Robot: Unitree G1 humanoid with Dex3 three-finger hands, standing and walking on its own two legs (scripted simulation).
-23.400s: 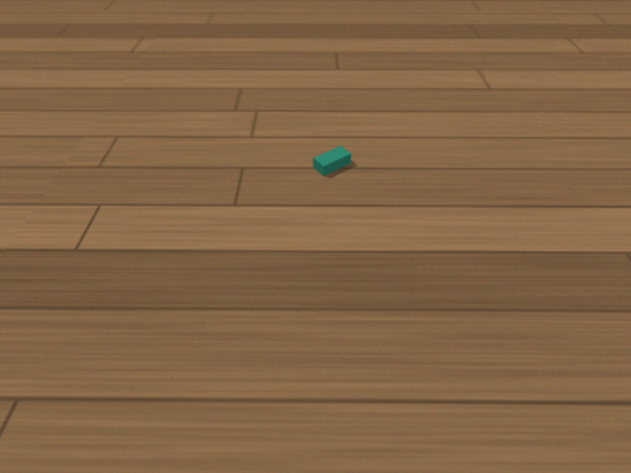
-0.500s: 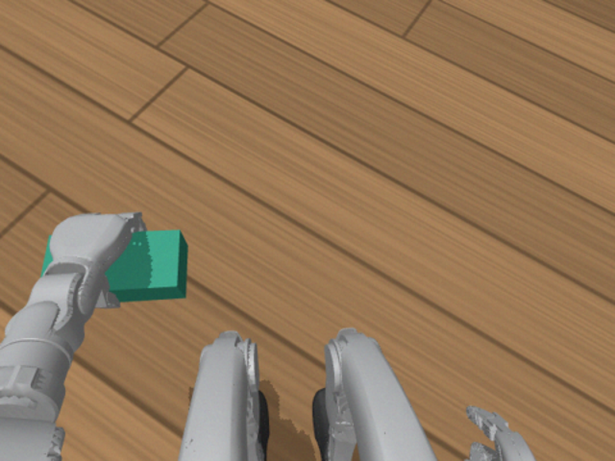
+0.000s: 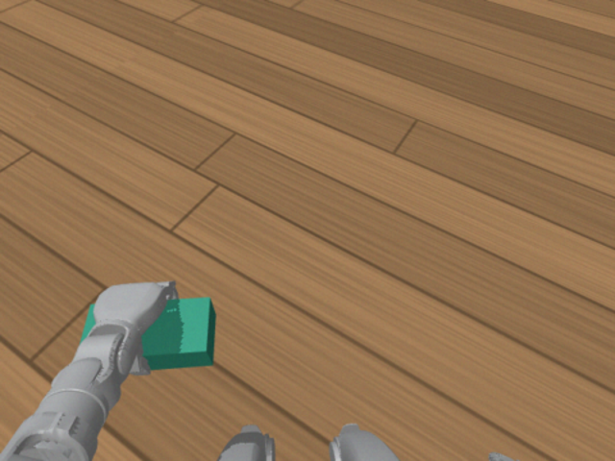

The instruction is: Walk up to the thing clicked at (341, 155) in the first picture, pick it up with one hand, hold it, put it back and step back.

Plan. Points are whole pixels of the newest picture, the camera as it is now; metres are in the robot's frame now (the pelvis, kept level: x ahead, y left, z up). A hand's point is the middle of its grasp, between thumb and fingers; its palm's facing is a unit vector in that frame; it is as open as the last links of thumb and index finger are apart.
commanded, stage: lift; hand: left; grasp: from above
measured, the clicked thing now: (152, 335) +0.34 +0.23 -0.11
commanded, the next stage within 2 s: hold in 0.38 s
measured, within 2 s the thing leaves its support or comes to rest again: neither
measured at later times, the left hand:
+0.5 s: hand (134, 305) +0.35 +0.22 -0.01, palm faces -0.45 -0.05 -0.89, open 11.4 cm
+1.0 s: hand (129, 283) +0.36 +0.22 +0.03, palm faces -0.46 -0.03 -0.89, open 11.4 cm
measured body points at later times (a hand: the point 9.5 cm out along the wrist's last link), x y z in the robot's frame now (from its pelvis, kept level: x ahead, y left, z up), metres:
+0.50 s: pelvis +0.04 +0.00 +0.06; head +0.08 -0.01 +0.51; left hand +0.37 +0.22 +0.04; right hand +0.13 -0.27 -0.06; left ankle +0.05 +0.07 -0.65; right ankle +0.04 -0.10 -0.65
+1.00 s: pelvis +0.06 +0.00 +0.08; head +0.09 -0.01 +0.53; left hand +0.38 +0.22 +0.08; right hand +0.17 -0.27 -0.04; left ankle +0.05 +0.07 -0.65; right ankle +0.04 -0.10 -0.65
